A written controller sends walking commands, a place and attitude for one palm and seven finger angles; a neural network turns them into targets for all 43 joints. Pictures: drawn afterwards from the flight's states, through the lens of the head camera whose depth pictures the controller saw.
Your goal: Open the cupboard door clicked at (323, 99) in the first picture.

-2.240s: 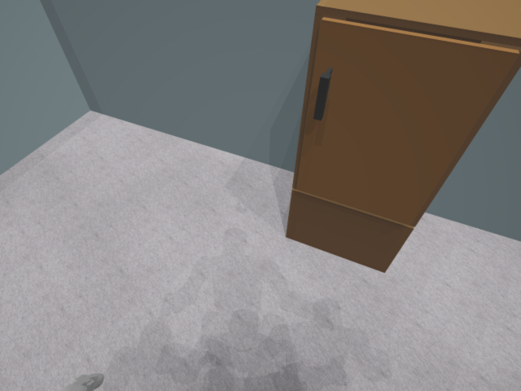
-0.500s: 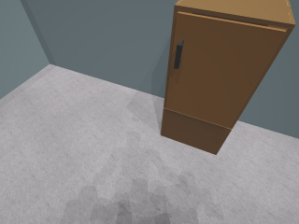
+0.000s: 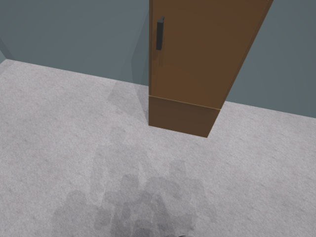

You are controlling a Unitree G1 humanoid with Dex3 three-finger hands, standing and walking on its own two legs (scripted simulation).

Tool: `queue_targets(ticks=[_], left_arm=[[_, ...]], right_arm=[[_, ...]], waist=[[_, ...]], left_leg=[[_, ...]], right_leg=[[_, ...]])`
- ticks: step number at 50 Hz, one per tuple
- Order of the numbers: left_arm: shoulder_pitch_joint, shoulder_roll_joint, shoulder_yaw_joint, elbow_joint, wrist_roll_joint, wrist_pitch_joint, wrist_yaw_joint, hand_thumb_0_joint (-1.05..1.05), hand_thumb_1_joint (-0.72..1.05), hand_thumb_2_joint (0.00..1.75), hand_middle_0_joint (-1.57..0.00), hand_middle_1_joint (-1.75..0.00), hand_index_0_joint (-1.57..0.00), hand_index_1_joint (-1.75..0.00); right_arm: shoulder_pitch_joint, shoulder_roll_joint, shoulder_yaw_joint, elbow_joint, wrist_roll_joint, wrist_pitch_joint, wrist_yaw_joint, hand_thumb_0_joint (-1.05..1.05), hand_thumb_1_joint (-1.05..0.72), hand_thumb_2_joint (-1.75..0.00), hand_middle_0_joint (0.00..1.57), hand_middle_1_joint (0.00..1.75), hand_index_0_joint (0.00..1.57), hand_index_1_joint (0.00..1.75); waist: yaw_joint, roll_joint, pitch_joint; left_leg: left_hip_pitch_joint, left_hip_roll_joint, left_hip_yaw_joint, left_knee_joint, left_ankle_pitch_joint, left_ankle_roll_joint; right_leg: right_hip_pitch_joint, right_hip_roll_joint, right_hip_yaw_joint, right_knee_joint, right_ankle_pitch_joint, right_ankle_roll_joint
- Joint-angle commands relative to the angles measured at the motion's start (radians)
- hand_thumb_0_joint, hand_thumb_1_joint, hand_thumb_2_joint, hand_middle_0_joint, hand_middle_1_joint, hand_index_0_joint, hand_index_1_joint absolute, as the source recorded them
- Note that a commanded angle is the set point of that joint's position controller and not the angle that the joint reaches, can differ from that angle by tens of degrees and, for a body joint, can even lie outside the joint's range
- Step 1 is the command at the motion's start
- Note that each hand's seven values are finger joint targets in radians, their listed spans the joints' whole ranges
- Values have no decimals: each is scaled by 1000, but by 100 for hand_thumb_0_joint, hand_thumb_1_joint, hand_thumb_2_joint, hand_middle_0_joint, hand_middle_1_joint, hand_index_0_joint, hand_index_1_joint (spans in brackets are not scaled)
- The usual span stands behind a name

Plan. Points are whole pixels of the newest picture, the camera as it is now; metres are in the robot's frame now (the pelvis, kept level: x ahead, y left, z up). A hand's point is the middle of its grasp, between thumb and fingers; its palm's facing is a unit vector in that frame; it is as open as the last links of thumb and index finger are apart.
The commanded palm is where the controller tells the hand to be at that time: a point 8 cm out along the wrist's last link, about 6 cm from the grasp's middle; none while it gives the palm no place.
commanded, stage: turn to face it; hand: left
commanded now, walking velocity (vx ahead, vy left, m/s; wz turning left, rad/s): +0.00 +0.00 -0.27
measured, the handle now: (160, 33) +0.88 +0.04 +0.03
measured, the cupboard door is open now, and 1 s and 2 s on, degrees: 0 0 0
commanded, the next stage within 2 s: take the last steps up to it in 0.10 s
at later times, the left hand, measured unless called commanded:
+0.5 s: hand out of the picture +0.06 +0.16 -0.16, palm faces -0.12 -0.98 -0.19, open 7.4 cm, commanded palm none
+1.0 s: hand (107, 189) +0.27 +0.17 -0.16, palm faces -0.18 -0.97 -0.16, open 7.4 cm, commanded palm none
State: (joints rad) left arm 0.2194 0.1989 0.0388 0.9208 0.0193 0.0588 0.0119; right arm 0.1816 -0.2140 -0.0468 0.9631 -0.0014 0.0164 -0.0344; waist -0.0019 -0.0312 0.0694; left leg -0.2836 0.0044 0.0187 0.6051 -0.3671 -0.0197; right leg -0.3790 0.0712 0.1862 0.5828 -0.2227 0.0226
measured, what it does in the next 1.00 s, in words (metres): walks ahead: right foot, then left foot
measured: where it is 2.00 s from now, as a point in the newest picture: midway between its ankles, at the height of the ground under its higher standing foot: (164, 224)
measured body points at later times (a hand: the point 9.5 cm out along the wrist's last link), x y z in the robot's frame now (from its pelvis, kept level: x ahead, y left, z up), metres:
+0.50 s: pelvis +0.01 -0.01 +0.01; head +0.02 -0.01 +0.46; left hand +0.07 +0.22 -0.14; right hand -0.03 -0.25 -0.15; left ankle +0.03 +0.10 -0.68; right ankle -0.06 -0.11 -0.73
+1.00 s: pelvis +0.17 +0.01 +0.02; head +0.19 +0.02 +0.47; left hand +0.28 +0.22 -0.14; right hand +0.07 -0.16 -0.14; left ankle +0.14 +0.11 -0.73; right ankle +0.20 -0.15 -0.67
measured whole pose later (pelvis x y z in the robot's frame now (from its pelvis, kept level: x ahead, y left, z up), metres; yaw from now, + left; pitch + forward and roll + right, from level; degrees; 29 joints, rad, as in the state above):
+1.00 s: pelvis +0.17 +0.01 +0.02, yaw -12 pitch +0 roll +0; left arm 0.22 0.18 0.07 1.04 0.03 0.01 -0.01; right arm 0.42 -0.06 -0.02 1.14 -0.03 -0.07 -0.03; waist -0.03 -0.03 0.02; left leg -0.07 0.03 0.19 0.34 -0.27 0.03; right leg -0.55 -0.11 -0.07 0.93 -0.22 0.02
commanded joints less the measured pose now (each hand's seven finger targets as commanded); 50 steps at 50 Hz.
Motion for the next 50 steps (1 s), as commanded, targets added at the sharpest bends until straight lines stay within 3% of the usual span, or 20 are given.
queue_targets(ticks=[1, 3, 5, 10, 13, 15, 16, 18, 19, 22, 24, 30, 31, 33, 34, 35, 36, 38, 42, 50], left_arm=[[-41, 108, 44, -111, -4, -19, -2, 0, 90, 90, -20, -30, -20, -30], [-40, 147, 63, -78, 12, -11, -6, 0, 90, 90, -20, -30, -20, -30], [15, 108, 58, -46, 9, -9, -16, 0, 90, 90, -20, -30, -20, -30], [-39, 61, 31, -51, 2, -12, -20, 0, 90, 90, -20, -30, -20, -30], [-32, 54, 23, -38, 4, -24, -25, 0, 90, 90, -20, -30, -20, -30], [33, 55, 26, -9, 6, -36, -30, 0, 90, 90, -20, -30, -20, -30], [88, 76, 30, 14, 8, -46, -28, 0, 90, 90, -20, -30, -20, -30], [217, 217, 55, 60, 10, -66, -6, 0, 90, 90, -20, -30, -20, -30], [257, 214, 56, 68, 1, -74, 4, 0, 90, 90, -20, -30, -20, -30], [138, 134, 36, 67, 7, -94, 10, 0, 90, 90, -20, -30, -20, -30], [126, 123, 32, 73, 9, -107, 7, 0, 90, 90, -20, -30, -20, -30], [169, 133, 38, 131, 12, -114, 4, 0, 90, 90, -20, -30, -20, -30], [154, 135, 41, 136, 9, -112, 3, 0, 90, 90, -20, -30, -20, -30], [170, 94, 37, 147, 5, -105, -3, 0, 90, 90, -20, -30, -20, -30], [177, 40, 31, 130, -2, -102, -9, 0, 90, 90, -20, -30, -20, -30], [171, 12, 25, 99, -5, -100, -13, 0, 90, 90, -20, -30, -20, -30], [116, 36, 27, 95, 5, -94, -7, 0, 90, 90, -20, -30, -20, -30], [49, 29, 26, 99, 10, -99, -26, 0, 90, 90, -20, -30, -20, -30], [133, -24, 23, 136, 15, -73, -30, 0, 90, 90, -20, -30, -20, -30], [-60, -33, 23, 59, 9, -71, -31, 0, 90, 90, -20, -30, -20, -30]], right_arm=[[100, -214, -47, -61, -17, -31, -6, 0, -90, -90, 20, 30, 20, 30], [29, -157, -31, -75, -22, -34, -12, 0, -90, -90, 20, 30, 20, 30], [-13, -144, -26, -76, -27, -38, -11, 0, -90, -90, 20, 30, 20, 30], [109, -143, -29, -16, -30, -32, -11, 0, -90, -90, 20, 30, 20, 30], [155, -167, -37, 14, -34, -27, -2, 0, -90, -90, 20, 30, 20, 30], [138, -169, -35, 21, -30, -25, 3, 0, -90, -90, 20, 30, 20, 30], [124, -150, -32, 22, -25, -26, 7, 0, -90, -90, 20, 30, 20, 30], [31, -48, -3, -41, -18, -31, 25, 0, -90, -90, 20, 30, 20, 30], [-36, -86, -12, -64, -29, -27, 29, 0, -90, -90, 20, 30, 20, 30], [14, -71, -21, -16, -32, -31, 45, 0, -90, -90, 20, 30, 20, 30], [51, -35, -20, 5, -29, -30, 51, 0, -90, -90, 20, 30, 20, 30], [53, -5, -17, -4, -18, -52, 58, 0, -90, -90, 20, 30, 20, 30], [102, -7, -17, 11, -18, -57, 54, 0, -90, -90, 20, 30, 20, 30], [249, -47, -27, 69, -22, -72, 39, 0, -90, -90, 20, 30, 20, 30], [379, -135, -46, 104, -36, -81, 26, 0, -90, -90, 20, 30, 20, 30], [461, -210, -56, 123, -38, -76, 20, 0, -90, -90, 20, 30, 20, 30], [424, -176, -46, 133, -34, -69, 6, 0, -90, -90, 20, 30, 20, 30], [288, -83, -23, 99, -25, -81, 4, 0, -90, -90, 20, 30, 20, 30], [250, -22, -3, 118, -20, -104, -3, 0, -90, -90, 20, 30, 20, 30], [333, -3, -9, 174, -25, -94, 1, 0, -90, -90, 20, 30, 20, 30]], waist=[[-38, 312, -84], [-3, 181, -36], [27, 148, -30], [-28, 194, -55], [-41, 206, -73], [-1, 164, -69], [24, 102, -71], [96, -248, -14], [115, -188, 12], [23, -115, 67], [2, -85, 55], [-1, -90, 50], [-26, -88, 43], [-76, 61, -15], [-118, 288, -71], [-121, 451, -104], [-121, 371, -79], [-67, 119, 44], [0, 141, 21], [-34, 129, 76]], left_leg=[[151, 398, -382, -382, 86, 171], [-6, 378, -342, -372, 152, 213], [32, 290, -162, -324, 260, 185], [171, 284, -80, -252, 519, 186], [165, 311, -107, -259, 328, 175], [66, 289, -83, -214, 125, 134], [-14, 240, -32, -132, 18, 91], [-408, 60, 131, 287, -274, -7], [-442, 87, 28, 380, -211, 6], [-381, 124, 22, 425, -37, -2], [-299, 118, 57, 368, 15, -13], [-122, 94, 96, 96, 65, -3], [-50, 84, 110, 34, 106, -2], [217, 62, 113, -93, 106, 6], [338, 253, -161, -228, -15, 67], [362, 444, -462, -406, -141, 152], [292, 460, -510, -462, -261, 164], [130, 405, -368, -462, -186, 168], [96, 296, -77, -448, 140, 137], [176, 290, 21, -425, 359, 171]], right_leg=[[-212, 18, -103, 277, -268, -4], [-155, -44, -83, 529, -252, 9], [-157, -65, -127, 544, -207, 15], [-67, -83, -220, 249, -237, 17], [35, -67, -261, 101, -256, -4], [193, -55, -282, -81, -127, -19], [300, -76, -255, -191, -88, -33], [450, -436, 263, -412, -262, -206], [377, -449, 297, -434, -342, -251], [250, -360, 109, -404, -233, -222], [197, -323, 12, -397, -128, -202], [151, -311, -42, -352, -98, -175], [132, -294, -69, -315, -112, -159], [27, -212, -134, -102, -79, -117], [-88, -109, -226, 190, -146, -70], [-216, -29, -285, 466, -371, -45], [-254, -80, -193, 623, -324, -61], [-284, -167, -178, 666, -153, -58], [-196, -184, -214, 546, -32, -18], [-211, -194, -279, 208, 26, 1]])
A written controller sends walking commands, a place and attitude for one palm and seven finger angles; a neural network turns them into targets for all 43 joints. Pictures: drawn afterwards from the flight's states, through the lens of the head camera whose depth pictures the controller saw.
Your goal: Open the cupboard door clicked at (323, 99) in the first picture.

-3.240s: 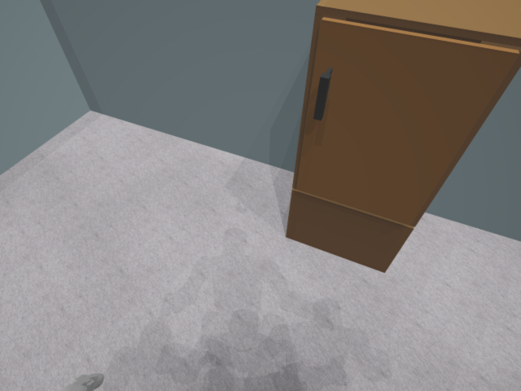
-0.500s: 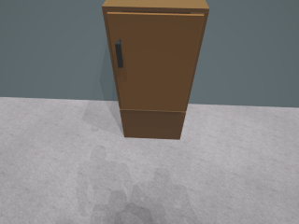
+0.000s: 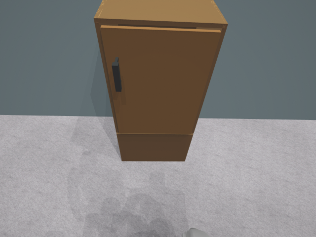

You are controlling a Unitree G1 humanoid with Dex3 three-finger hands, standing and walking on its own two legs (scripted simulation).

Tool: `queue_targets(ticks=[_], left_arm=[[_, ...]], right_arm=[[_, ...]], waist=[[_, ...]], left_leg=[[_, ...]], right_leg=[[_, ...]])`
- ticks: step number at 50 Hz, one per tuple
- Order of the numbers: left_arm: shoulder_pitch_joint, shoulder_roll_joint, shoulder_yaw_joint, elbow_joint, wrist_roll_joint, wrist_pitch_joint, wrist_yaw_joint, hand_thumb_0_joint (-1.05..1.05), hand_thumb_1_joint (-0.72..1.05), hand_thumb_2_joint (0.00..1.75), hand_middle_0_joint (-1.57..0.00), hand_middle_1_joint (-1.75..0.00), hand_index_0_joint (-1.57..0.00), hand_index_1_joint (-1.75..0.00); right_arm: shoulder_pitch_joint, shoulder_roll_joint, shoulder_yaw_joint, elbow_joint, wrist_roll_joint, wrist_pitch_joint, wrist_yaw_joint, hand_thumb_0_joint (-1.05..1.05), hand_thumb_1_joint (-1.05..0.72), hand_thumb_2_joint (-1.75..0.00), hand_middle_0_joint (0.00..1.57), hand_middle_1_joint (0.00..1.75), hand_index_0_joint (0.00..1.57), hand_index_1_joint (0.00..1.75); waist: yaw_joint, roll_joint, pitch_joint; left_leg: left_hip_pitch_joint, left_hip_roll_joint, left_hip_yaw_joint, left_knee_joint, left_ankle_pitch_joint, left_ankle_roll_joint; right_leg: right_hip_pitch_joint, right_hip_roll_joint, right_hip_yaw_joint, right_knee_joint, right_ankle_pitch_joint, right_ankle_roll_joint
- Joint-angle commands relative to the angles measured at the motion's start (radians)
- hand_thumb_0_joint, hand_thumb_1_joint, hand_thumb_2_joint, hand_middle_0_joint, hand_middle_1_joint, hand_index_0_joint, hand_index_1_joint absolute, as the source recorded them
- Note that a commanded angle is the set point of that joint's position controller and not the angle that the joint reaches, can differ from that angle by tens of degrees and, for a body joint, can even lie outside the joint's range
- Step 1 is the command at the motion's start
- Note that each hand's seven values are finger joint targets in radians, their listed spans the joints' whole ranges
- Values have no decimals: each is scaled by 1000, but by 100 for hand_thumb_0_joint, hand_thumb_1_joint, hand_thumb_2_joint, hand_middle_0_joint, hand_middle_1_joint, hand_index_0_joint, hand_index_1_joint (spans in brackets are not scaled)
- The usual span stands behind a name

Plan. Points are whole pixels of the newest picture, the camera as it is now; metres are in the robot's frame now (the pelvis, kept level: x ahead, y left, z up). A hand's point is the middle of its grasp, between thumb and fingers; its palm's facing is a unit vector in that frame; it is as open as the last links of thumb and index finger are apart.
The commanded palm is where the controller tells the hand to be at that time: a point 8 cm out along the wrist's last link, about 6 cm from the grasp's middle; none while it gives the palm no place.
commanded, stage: take the last steps up to it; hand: left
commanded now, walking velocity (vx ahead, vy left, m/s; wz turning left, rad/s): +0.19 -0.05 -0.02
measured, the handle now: (117, 74) +0.68 +0.18 +0.02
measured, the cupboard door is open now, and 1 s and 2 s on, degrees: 0 0 0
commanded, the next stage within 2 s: come to a stop and stand still in 0.06 s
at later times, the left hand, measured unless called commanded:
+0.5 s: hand (109, 221) +0.20 +0.15 -0.18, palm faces +0.09 -0.97 -0.21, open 7.3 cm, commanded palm none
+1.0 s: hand out of the picture +0.09 +0.15 -0.18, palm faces +0.04 -0.98 -0.21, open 7.4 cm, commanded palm none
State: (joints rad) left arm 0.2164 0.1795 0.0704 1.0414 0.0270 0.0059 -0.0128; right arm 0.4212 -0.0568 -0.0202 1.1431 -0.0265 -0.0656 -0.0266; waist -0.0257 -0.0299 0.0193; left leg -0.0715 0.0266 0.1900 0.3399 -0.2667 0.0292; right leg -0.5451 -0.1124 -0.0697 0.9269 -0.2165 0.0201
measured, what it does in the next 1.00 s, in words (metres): steps on the spot: right foot, then left foot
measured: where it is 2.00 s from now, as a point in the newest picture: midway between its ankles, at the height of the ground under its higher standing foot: outside the picture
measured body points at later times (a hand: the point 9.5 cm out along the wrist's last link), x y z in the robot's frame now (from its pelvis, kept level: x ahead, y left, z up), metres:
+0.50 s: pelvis +0.11 -0.03 -0.02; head +0.16 -0.03 +0.43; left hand +0.20 +0.20 -0.17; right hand +0.20 -0.28 -0.16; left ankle +0.13 +0.08 -0.72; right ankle +0.17 -0.14 -0.75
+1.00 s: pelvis +0.09 -0.03 -0.01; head +0.10 -0.03 +0.44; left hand +0.08 +0.20 -0.17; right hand +0.13 -0.27 -0.16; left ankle +0.14 +0.08 -0.75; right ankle +0.05 -0.17 -0.75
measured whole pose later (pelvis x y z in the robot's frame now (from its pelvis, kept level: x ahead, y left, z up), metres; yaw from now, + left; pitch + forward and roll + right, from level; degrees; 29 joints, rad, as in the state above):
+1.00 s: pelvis +0.09 -0.03 -0.01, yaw +0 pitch +0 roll +1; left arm 0.30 0.18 0.03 1.09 0.01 0.04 0.02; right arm 0.22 -0.16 -0.04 1.07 -0.01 0.01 -0.03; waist -0.01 -0.02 0.02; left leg -0.28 0.03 0.12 0.45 -0.17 0.01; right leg -0.15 -0.06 -0.02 0.46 -0.31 0.01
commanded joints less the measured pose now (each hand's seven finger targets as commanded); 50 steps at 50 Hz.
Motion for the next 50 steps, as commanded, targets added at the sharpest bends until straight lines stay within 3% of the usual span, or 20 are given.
queue_targets(ticks=[1, 4, 6, 7, 8, 9, 10, 13, 14, 18, 23, 26, 27, 28, 29, 31, 34, 42, 47, 50], left_arm=[[-85, -15, -9, -68, 2, -21, -5, 0, 90, 90, -20, -30, -20, -30], [-109, -14, -7, -76, 2, -31, -3, 0, 90, 90, -20, -30, -20, -30], [9, 9, 1, -38, 3, -43, 0, 0, 90, 90, -20, -30, -20, -30], [131, 52, 11, 2, 6, -56, 5, 0, 90, 90, -20, -30, -20, -30], [243, 142, 31, 34, 12, -71, 19, 0, 90, 90, -20, -30, -20, -30], [315, 214, 40, 45, -6, -74, 27, 0, 90, 90, -20, -30, -20, -30], [231, 197, 31, 31, -13, -71, 36, 0, 90, 90, -20, -30, -20, -30], [-7, 98, 2, -31, -2, -45, 62, 0, 90, 90, -20, -30, -20, -30], [-26, 98, 0, -39, 0, -37, 65, 0, 90, 90, -20, -30, -20, -30], [-21, 121, 19, -71, 2, -10, 68, 0, 90, 90, -20, -30, -20, -30], [-66, 158, 27, -114, 7, 4, 62, 0, 90, 90, -20, -30, -20, -30], [-73, 160, 29, -118, 0, 13, 56, 0, 90, 90, -20, -30, -20, -30], [-44, 132, 20, -120, -7, 21, 50, 0, 90, 90, -20, -30, -20, -30], [11, 67, 8, -129, -11, 29, 46, 0, 90, 90, -20, -30, -20, -30], [0, 72, 2, -138, -12, 34, 47, 0, 90, 90, -20, -30, -20, -30], [17, 94, 15, -106, -4, 41, 46, 0, 90, 90, -20, -30, -20, -30], [84, 97, 13, -58, -4, 33, 33, 0, 90, 90, -20, -30, -20, -30], [58, 51, -15, -37, -7, 33, 26, 0, 90, 90, -20, -30, -20, -30], [181, 38, -28, 38, -10, 14, 35, 0, 90, 90, -20, -30, -20, -30], [135, 114, -35, 43, -13, -9, 46, 0, 90, 90, -20, -30, -20, -30]], right_arm=[[104, -159, -37, 0, -2, -8, -6, 0, -90, -90, 20, 30, 20, 30], [106, -168, -44, 11, -8, 0, -8, 0, -90, -90, 20, 30, 20, 30], [83, -174, -46, 10, -3, 5, -8, 0, -90, -90, 20, 30, 20, 30], [84, -168, -45, 10, 5, 3, -3, 0, -90, -90, 20, 30, 20, 30], [105, -123, -38, -3, 15, 1, 8, 0, -90, -90, 20, 30, 20, 30], [107, -103, -24, -38, 23, 8, 2, 0, -90, -90, 20, 30, 20, 30], [82, -111, -26, -30, 25, 21, -7, 0, -90, -90, 20, 30, 20, 30], [20, -72, -25, -29, 27, 60, -15, 0, -90, -90, 20, 30, 20, 30], [30, -64, -21, -27, 26, 79, -14, 0, -90, -90, 20, 30, 20, 30], [-31, -98, -41, -86, 14, 106, -3, 0, -90, -90, 20, 30, 20, 30], [-103, -140, -51, -160, 15, 108, 7, 0, -90, -90, 20, 30, 20, 30], [-68, -161, -51, -160, 11, 93, 9, 0, -90, -90, 20, 30, 20, 30], [-64, -196, -54, -161, 8, 83, 9, 0, -90, -90, 20, 30, 20, 30], [-93, -280, -66, -191, -1, 72, 10, 0, -90, -90, 20, 30, 20, 30], [-147, -325, -66, -226, -6, 76, 2, 0, -90, -90, 20, 30, 20, 30], [-241, -293, -54, -239, -7, 68, -19, 0, -90, -90, 20, 30, 20, 30], [-266, -252, -36, -236, 2, 51, -23, 0, -90, -90, 20, 30, 20, 30], [-142, -269, -56, -139, 3, 62, -21, 0, -90, -90, 20, 30, 20, 30], [-167, -253, -55, -106, 13, 66, -8, 0, -90, -90, 20, 30, 20, 30], [-158, -153, -24, -92, 23, 66, 8, 0, -90, -90, 20, 30, 20, 30]], waist=[[-20, 136, 135], [-24, 136, 125], [36, 120, 48], [88, 50, -29], [125, -146, -124], [113, -219, -190], [96, -128, -195], [21, -7, -21], [5, -26, -30], [31, -75, -50], [20, -117, -93], [-12, -120, -109], [-15, -6, -109], [3, 294, -87], [-1, 320, -49], [28, 233, -28], [43, 127, -48], [-22, 174, -58], [31, 147, -50], [6, 8, 7]], left_leg=[[-36, 267, -147, -146, 280, 120], [-34, 275, -145, -78, 340, 108], [-50, 239, -105, 72, 412, 73], [-110, 200, -71, 232, 401, 40], [-318, 110, -2, 497, 147, -6], [-424, 7, -46, 758, -340, -36], [-376, 50, -156, 807, -343, -36], [-304, 91, -187, 709, -260, -51], [-285, 80, -177, 663, -254, -57], [-323, 35, -150, 631, -206, -74], [-290, 27, -158, 523, -166, -74], [-138, 20, -123, 230, 42, -67], [-47, 67, -163, 114, 150, -49], [-51, 294, -428, -2, 379, 30], [-182, 397, -524, -65, 448, 131], [-219, 325, -435, -68, 322, 129], [-143, 261, -318, -61, 330, 107], [18, 272, -336, -84, 256, 124], [-123, 193, -270, -46, 85, 49], [-161, 67, -161, 46, 6, -42]], right_leg=[[-27, -2, -33, -175, 13, -2], [72, 32, -61, -283, -5, -21], [275, 76, -96, -394, 53, -39], [470, 61, -65, -438, 104, -56], [694, -150, 171, -469, 207, -124], [740, -350, 422, -556, 515, -229], [616, -344, 362, -564, 607, -255], [302, -264, 156, -559, 681, -231], [275, -247, 106, -556, 672, -218], [298, -243, 95, -540, 665, -229], [314, -231, 85, -516, 568, -215], [266, -180, 64, -436, 361, -144], [196, -121, 34, -354, 195, -96], [77, 16, -45, -198, -190, -16], [89, 80, 20, -7, -386, 3], [80, 89, 135, 169, -296, -2], [73, 82, 134, 178, -178, 20], [158, 62, 60, -171, -270, 23], [394, 71, 8, -556, -37, -2], [327, -105, 183, -678, -84, -74]])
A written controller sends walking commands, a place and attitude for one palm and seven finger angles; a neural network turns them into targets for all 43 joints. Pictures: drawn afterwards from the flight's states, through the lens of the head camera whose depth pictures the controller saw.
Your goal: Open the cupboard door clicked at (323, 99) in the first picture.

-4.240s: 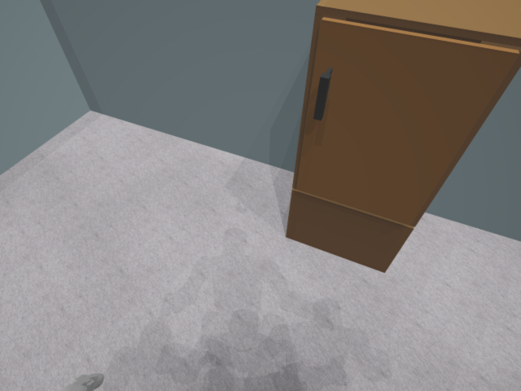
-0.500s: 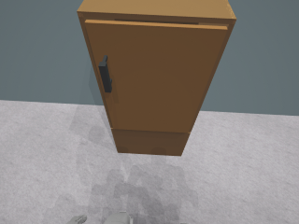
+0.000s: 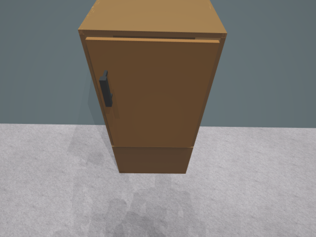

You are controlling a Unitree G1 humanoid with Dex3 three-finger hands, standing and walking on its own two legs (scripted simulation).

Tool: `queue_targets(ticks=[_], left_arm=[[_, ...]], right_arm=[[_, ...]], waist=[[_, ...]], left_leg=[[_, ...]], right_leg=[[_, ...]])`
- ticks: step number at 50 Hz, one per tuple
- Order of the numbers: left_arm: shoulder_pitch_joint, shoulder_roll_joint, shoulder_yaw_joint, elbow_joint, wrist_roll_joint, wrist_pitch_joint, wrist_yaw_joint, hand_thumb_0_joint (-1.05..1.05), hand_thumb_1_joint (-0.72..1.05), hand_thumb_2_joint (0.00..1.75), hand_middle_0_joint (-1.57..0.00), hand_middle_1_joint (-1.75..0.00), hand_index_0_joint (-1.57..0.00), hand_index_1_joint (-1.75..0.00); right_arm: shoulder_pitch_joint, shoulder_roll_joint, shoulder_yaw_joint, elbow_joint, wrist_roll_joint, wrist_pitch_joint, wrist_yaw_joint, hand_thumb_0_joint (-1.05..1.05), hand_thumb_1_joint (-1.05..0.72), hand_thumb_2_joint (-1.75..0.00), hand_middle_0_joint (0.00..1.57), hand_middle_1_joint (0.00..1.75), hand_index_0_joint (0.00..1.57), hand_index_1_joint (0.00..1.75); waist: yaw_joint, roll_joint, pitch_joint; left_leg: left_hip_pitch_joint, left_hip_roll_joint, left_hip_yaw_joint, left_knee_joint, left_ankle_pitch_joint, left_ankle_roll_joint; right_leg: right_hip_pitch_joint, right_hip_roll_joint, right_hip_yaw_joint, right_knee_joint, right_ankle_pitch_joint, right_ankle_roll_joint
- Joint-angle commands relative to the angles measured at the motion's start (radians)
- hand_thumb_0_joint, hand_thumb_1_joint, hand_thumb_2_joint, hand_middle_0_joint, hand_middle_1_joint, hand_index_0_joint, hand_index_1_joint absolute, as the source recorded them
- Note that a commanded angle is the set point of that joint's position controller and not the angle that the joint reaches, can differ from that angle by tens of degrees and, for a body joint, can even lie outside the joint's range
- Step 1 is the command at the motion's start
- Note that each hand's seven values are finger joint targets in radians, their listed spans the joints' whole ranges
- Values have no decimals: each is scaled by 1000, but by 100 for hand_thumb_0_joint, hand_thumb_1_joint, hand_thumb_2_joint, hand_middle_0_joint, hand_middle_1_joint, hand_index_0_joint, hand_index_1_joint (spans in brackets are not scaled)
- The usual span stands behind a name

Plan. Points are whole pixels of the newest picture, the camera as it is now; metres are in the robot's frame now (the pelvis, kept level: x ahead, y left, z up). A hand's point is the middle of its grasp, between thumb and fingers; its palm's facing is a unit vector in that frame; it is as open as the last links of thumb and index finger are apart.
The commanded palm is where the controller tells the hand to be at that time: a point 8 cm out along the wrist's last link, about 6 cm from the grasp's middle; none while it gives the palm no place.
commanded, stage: come to a stop and stand still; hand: left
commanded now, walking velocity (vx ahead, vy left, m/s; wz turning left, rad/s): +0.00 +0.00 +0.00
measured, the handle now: (107, 88) +0.59 +0.22 +0.02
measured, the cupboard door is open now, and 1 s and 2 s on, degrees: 0 0 0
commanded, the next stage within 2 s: look again from close up in 1.04 s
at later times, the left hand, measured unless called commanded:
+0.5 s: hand out of the picture -0.02 +0.10 -0.17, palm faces +0.08 -0.99 -0.13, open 7.4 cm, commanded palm none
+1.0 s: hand out of the picture +0.03 +0.13 -0.18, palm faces +0.08 -0.98 -0.18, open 7.4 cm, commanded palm none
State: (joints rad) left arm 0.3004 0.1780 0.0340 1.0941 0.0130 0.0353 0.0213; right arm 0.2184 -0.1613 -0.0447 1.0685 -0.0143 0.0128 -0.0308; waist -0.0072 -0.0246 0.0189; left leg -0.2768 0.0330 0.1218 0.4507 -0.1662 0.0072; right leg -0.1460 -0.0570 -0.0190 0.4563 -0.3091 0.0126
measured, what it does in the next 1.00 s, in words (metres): shifts its weight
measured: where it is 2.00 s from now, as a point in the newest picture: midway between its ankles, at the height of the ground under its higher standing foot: outside the picture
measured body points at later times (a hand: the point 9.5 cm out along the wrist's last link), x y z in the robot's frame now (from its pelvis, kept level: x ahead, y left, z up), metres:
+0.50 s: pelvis +0.01 -0.04 +0.00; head +0.03 -0.04 +0.45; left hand -0.02 +0.15 -0.16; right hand -0.04 -0.23 -0.16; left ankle +0.05 +0.12 -0.74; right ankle -0.04 -0.13 -0.74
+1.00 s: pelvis +0.04 -0.03 +0.00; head +0.06 -0.03 +0.45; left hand +0.02 +0.19 -0.16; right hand +0.07 -0.26 -0.16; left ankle +0.05 +0.12 -0.74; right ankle -0.04 -0.13 -0.74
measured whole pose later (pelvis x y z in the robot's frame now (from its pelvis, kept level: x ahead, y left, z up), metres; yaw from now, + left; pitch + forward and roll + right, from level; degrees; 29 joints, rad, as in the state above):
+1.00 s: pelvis +0.04 -0.03 +0.00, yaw +2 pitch -1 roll +1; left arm 0.30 0.13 0.01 1.12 0.01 0.00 0.04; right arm 0.22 -0.15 -0.02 1.14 -0.01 0.00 -0.05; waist 0.00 -0.01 0.04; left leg -0.20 0.07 0.07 0.44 -0.22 -0.05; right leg -0.04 -0.01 -0.06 0.41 -0.35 -0.01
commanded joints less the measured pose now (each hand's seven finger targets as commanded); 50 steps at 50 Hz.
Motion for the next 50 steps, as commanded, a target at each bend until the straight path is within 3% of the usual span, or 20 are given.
queue_targets(ticks=[1, 2, 4, 7, 11, 20, 30, 40, 50], left_arm=[[29, 121, 1, -3, 1, -46, 10, 0, 90, 90, -20, -30, -20, -30], [15, 104, -3, 1, -1, -48, 11, 0, 90, 90, -20, -30, -20, -30], [4, 78, -12, 3, -2, -45, 13, 0, 90, 90, -20, -30, -20, -30], [25, 60, -11, 12, -7, -41, 16, 0, 90, 90, -20, -30, -20, -30], [50, 40, -10, 22, -10, -40, 17, 0, 90, 90, -20, -30, -20, -30], [88, 6, -9, 32, -10, -46, 21, 0, 90, 90, -20, -30, -20, -30], [119, -1, -8, 35, -4, -50, 26, 0, 90, 90, -20, -30, -20, -30], [110, 21, -7, 31, -1, -48, 28, 0, 90, 90, -20, -30, -20, -30], [81, 50, -6, 18, -2, -47, 24, 0, 90, 90, -20, -30, -20, -30]], right_arm=[[35, -38, 7, -9, 4, -6, 13, 0, -90, -90, 20, 30, 20, 30], [45, -44, 9, 4, 0, -1, 12, 0, -90, -90, 20, 30, 20, 30], [99, -45, 12, 39, -1, -4, 11, 0, -90, -90, 20, 30, 20, 30], [135, -41, 15, 72, -2, -3, 7, 0, -90, -90, 20, 30, 20, 30], [162, -25, 20, 86, -3, -5, 1, 0, -90, -90, 20, 30, 20, 30], [188, -2, 20, 101, 0, -9, -7, 0, -90, -90, 20, 30, 20, 30], [151, -12, 15, 89, 4, -19, -15, 0, -90, -90, 20, 30, 20, 30], [100, -45, 17, 72, 3, -22, -18, 0, -90, -90, 20, 30, 20, 30], [71, -76, 20, 58, 2, -23, -15, 0, -90, -90, 20, 30, 20, 30]], waist=[[-13, -123, 39], [-12, -182, 88], [-24, -112, 118], [-18, -27, 130], [-8, 11, 135], [-1, 4, 103], [3, 17, 52], [5, 20, 39], [7, 20, 25]], left_leg=[[66, 45, -79, -47, -77, -25], [78, 51, -81, -37, -64, -20], [110, 61, -86, -49, -10, -18], [101, 68, -87, -61, -22, -20], [72, 72, -88, -62, -2, -21], [81, 79, -88, -37, 57, -19], [125, 93, -85, -20, 178, -12], [165, 96, -82, -14, 272, -6], [177, 95, -91, -32, 276, -5]], right_leg=[[-146, -143, 147, -234, -36, -69], [-199, -136, 144, -260, -85, -71], [-224, -102, 107, -241, -100, -59], [-218, -74, 92, -224, -132, -52], [-179, -62, 80, -206, -84, -54], [-131, -57, 62, -190, 24, -57], [-57, -50, 29, -126, 297, -41], [-21, -56, 13, -110, 398, -29], [4, -60, 11, -121, 375, -28]])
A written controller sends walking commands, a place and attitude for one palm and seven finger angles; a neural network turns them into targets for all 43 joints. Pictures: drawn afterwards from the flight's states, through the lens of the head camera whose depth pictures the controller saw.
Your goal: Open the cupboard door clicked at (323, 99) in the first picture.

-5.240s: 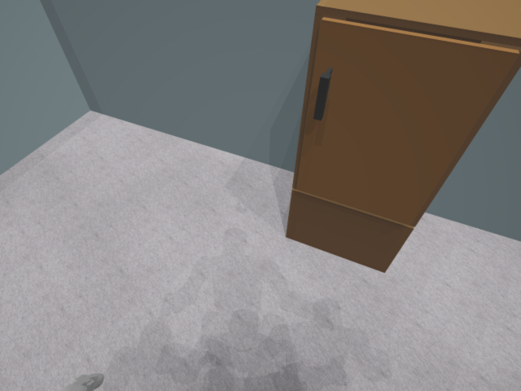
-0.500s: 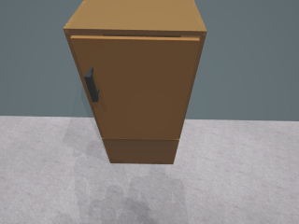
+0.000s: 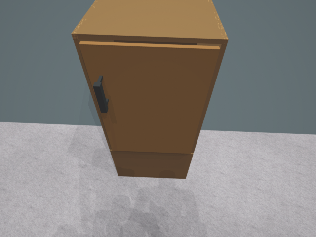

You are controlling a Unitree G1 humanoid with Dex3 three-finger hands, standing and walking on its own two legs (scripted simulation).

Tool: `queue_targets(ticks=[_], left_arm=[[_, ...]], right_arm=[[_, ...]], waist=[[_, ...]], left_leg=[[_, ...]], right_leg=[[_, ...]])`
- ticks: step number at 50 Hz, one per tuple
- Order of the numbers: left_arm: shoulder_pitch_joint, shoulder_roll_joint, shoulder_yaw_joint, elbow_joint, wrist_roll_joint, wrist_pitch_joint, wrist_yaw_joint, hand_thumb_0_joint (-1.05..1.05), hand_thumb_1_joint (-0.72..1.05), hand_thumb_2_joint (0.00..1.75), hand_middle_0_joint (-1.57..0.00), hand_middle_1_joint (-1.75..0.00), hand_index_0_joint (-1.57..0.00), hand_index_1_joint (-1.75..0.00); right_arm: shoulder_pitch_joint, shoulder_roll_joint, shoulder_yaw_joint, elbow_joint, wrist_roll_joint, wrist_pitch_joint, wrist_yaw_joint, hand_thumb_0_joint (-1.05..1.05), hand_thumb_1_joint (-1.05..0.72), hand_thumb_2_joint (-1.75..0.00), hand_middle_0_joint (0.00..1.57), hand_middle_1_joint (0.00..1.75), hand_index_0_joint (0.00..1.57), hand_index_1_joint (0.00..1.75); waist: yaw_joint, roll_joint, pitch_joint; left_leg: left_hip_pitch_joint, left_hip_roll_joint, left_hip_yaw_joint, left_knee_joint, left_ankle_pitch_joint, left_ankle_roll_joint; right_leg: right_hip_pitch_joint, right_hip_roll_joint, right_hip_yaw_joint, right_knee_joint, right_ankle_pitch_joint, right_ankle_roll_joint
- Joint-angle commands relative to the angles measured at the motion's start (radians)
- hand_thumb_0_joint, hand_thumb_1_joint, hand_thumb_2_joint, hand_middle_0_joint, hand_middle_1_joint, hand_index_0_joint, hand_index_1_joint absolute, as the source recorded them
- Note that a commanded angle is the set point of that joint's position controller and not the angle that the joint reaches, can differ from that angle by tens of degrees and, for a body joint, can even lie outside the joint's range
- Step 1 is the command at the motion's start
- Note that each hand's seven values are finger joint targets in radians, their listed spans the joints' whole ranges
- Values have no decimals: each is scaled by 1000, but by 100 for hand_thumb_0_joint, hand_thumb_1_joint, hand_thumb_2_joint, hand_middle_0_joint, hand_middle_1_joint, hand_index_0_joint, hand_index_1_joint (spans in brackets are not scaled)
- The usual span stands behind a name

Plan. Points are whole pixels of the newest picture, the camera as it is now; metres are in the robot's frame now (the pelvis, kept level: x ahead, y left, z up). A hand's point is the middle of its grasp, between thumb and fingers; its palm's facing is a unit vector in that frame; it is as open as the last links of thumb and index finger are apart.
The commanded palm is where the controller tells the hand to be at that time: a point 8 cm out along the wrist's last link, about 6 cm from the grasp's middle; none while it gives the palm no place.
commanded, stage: come to a stop and stand still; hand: left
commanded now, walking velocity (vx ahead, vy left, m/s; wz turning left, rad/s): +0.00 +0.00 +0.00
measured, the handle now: (102, 94) +0.55 +0.23 +0.02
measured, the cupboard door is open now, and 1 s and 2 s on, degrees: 0 0 0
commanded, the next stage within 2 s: look again from close up in 0.04 s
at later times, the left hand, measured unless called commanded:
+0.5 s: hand out of the picture -0.01 +0.21 -0.19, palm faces +0.04 -0.98 -0.21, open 7.4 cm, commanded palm none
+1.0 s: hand out of the picture -0.11 +0.20 -0.19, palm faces +0.09 -0.98 -0.15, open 7.4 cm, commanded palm none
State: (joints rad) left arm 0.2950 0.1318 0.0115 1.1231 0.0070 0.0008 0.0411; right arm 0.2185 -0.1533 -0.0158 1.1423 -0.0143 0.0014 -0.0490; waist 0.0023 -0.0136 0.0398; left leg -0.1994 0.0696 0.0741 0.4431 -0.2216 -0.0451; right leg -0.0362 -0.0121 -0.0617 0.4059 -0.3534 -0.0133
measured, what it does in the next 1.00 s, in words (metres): stands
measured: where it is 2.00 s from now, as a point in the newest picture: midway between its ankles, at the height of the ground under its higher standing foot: outside the picture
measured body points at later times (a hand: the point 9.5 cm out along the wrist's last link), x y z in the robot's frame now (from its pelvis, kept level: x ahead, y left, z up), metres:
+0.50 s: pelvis -0.04 +0.03 -0.01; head -0.04 +0.04 +0.44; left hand -0.01 +0.27 -0.17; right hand +0.00 -0.20 -0.16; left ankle +0.01 +0.15 -0.74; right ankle -0.08 -0.10 -0.74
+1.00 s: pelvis -0.03 +0.04 -0.01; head -0.04 +0.05 +0.44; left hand -0.11 +0.25 -0.18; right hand -0.04 -0.19 -0.16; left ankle +0.01 +0.15 -0.74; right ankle -0.08 -0.10 -0.74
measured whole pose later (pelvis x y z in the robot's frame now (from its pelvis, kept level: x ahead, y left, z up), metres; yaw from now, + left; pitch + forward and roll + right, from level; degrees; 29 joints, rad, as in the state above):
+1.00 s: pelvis -0.03 +0.04 -0.01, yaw +1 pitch -1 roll -1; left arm 0.47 0.15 0.01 1.08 0.02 0.00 0.02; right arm 0.35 -0.15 -0.01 1.06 -0.02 0.00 0.00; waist 0.01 -0.03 -0.01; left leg -0.34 0.03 0.05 0.62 -0.26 0.02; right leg -0.16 -0.04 -0.05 0.58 -0.40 0.02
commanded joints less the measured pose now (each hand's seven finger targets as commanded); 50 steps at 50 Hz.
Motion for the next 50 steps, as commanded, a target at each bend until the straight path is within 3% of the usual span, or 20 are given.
queue_targets(ticks=[1, 6, 7, 8, 9, 10, 12, 14, 16, 18, 19, 22, 24, 27, 29, 35, 39, 44, 47, 50], left_arm=[[86, 100, 17, -11, 4, -12, 4, 0, 90, 90, -20, -30, -20, -30], [79, 108, 16, -14, 3, -12, 4, 0, 90, 90, -20, -30, -20, -30], [153, 126, 7, -9, 23, -48, 41, 0, 90, 90, -20, -30, -20, -30], [109, 167, 20, -36, 30, -60, 40, 0, 90, 90, -20, -30, -20, -30], [115, 163, 17, -66, 26, -63, 34, 0, 90, 90, -20, -30, -20, -30], [98, 153, 12, -82, 15, -64, 32, 0, 90, 90, -20, -30, -20, -30], [110, 151, 21, -112, 8, -54, 28, 0, 90, 90, -20, -30, -20, -30], [102, 137, 19, -130, 10, -33, 24, 0, 90, 90, -20, -30, -20, -30], [102, 130, 19, -139, 13, -19, 19, 0, 90, 90, -20, -30, -20, -30], [102, 136, 18, -145, 16, -11, 15, 0, 90, 90, -20, -30, -20, -30], [101, 138, 20, -150, 14, -7, 14, 0, 90, 90, -20, -30, -20, -30], [72, 140, 18, -167, 12, 2, 5, 0, 90, 90, -20, -30, -20, -30], [70, 142, 17, -173, 14, 5, 2, 0, 90, 90, -20, -30, -20, -30], [83, 144, 15, -171, 15, 6, -2, 0, 90, 90, -20, -30, -20, -30], [99, 146, 15, -169, 16, 2, -3, 0, 90, 90, -20, -30, -20, -30], [125, 146, 10, -144, 15, -7, -6, 0, 90, 90, -20, -30, -20, -30], [177, 130, 11, -116, 22, -3, -12, 0, 90, 90, -20, -30, -20, -30], [203, 139, 19, -88, 15, -17, -18, 0, 90, 90, -20, -30, -20, -30], [202, 145, 23, -80, 13, -24, -17, 0, 90, 90, -20, -30, -20, -30], [193, 122, 24, -77, 17, -24, -17, 0, 90, 90, -20, -30, -20, -30]], right_arm=[[71, -87, -8, -17, 2, -13, 4, 0, -90, -90, 20, 30, 20, 30], [66, -93, -6, -16, 3, -13, 4, 0, -90, -90, 20, 30, 20, 30], [-25, -126, -10, -102, 9, -26, 23, 0, -90, -90, 20, 30, 20, 30], [1, -80, 0, -151, 3, -21, 33, 0, -90, -90, 20, 30, 20, 30], [92, -61, -4, -143, -5, -31, 29, 0, -90, -90, 20, 30, 20, 30], [133, -87, -10, -139, -6, -37, 24, 0, -90, -90, 20, 30, 20, 30], [138, -119, -20, -143, 1, -36, 17, 0, -90, -90, 20, 30, 20, 30], [120, -129, -19, -155, 0, -26, 14, 0, -90, -90, 20, 30, 20, 30], [94, -128, -16, -172, 1, -20, 15, 0, -90, -90, 20, 30, 20, 30], [90, -120, -14, -176, 0, -20, 19, 0, -90, -90, 20, 30, 20, 30], [84, -131, -15, -179, -1, -18, 20, 0, -90, -90, 20, 30, 20, 30], [66, -134, -19, -193, -3, -10, 26, 0, -90, -90, 20, 30, 20, 30], [64, -131, -20, -197, -5, -10, 29, 0, -90, -90, 20, 30, 20, 30], [64, -143, -23, -202, -7, -6, 32, 0, -90, -90, 20, 30, 20, 30], [75, -147, -24, -202, -6, -10, 33, 0, -90, -90, 20, 30, 20, 30], [88, -145, -22, -182, -2, -15, 34, 0, -90, -90, 20, 30, 20, 30], [112, -135, -22, -156, -8, -2, 38, 0, -90, -90, 20, 30, 20, 30], [116, -95, -15, -151, -6, -14, 42, 0, -90, -90, 20, 30, 20, 30], [129, -81, -13, -140, -3, -28, 44, 0, -90, -90, 20, 30, 20, 30], [176, -90, -17, -120, -3, -36, 42, 0, -90, -90, 20, 30, 20, 30]], waist=[[-1, 9, -1], [1, -4, 11], [31, -33, 85], [-21, -55, 88], [-36, -123, -53], [-39, -134, -158], [-22, -27, -179], [-9, 55, -81], [-1, 42, -2], [-1, 63, 10], [0, 30, -9], [-2, 20, 54], [-1, 65, 78], [3, 55, 84], [5, 58, 42], [6, 41, 34], [8, 28, 53], [7, -45, 89], [-2, -79, 97], [-22, 8, 129]], left_leg=[[102, 58, -43, -24, 345, 49], [100, 57, -45, -32, 337, 49], [-23, 41, -6, 213, 258, 35], [-105, 4, 3, 189, 67, 37], [-69, -13, 7, 121, 28, 62], [-24, -12, -7, 117, 172, 74], [41, 24, -27, 148, 431, 91], [41, 64, -57, 145, 515, 100], [-24, 61, -76, 118, 404, 95], [-50, 50, -83, 91, 343, 98], [-46, 55, -93, 91, 294, 101], [-120, 39, -110, 17, -4, 96], [-148, 36, -131, -35, -122, 94], [-178, 40, -157, -95, -265, 93], [-160, 45, -164, -106, -252, 96], [-134, 39, -152, -108, -208, 90], [-153, 34, -146, -104, -371, 96], [-184, -14, -74, 46, -256, 91], [-168, -31, -37, 103, -198, 86], [-122, 3, -81, 35, -221, 101]], right_leg=[[-101, -106, 50, -68, 424, -2], [-95, -107, 45, -76, 417, 0], [-194, -159, 159, -102, 784, 47], [-108, -197, 107, -27, 1035, 21], [-12, -183, 85, 88, 1159, -17], [48, -154, 49, 168, 1157, -19], [-24, -121, 46, 193, 904, -17], [-136, -85, 35, 147, 536, -14], [-172, -73, 42, 95, 340, -20], [-166, -70, 40, 88, 269, -22], [-173, -62, 38, 91, 212, -19], [-223, -59, 52, 48, 9, -19], [-240, -54, 53, 38, -51, -20], [-247, -50, 47, 31, -89, -18], [-223, -53, 42, 33, -60, -16], [-235, -70, 56, -2, -38, -14], [-266, -58, 51, -5, -236, -23], [-278, -112, 147, -62, -262, -64], [-287, -133, 158, -60, -243, -75], [-340, -90, 97, 28, -227, -65]])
